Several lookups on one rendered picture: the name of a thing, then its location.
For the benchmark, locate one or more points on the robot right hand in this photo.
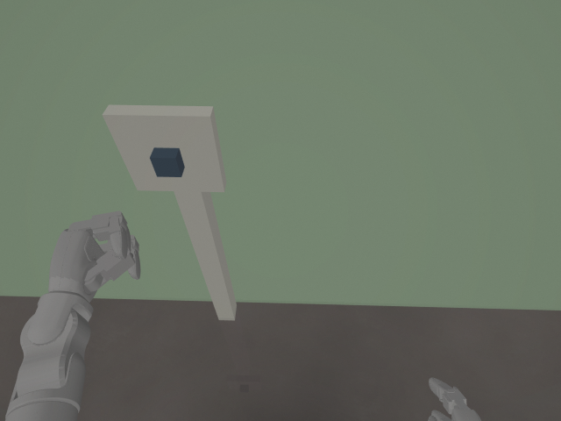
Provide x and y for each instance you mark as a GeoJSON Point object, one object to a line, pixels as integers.
{"type": "Point", "coordinates": [453, 401]}

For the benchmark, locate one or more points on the robot left hand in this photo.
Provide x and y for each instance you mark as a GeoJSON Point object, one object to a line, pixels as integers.
{"type": "Point", "coordinates": [82, 266]}

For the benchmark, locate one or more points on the panel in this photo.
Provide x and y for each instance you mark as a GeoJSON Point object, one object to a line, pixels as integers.
{"type": "Point", "coordinates": [137, 130]}

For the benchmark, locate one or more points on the left robot forearm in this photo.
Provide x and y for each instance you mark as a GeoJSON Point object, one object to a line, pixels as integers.
{"type": "Point", "coordinates": [51, 377]}

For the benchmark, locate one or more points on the button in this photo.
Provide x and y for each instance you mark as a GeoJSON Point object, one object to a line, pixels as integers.
{"type": "Point", "coordinates": [167, 162]}

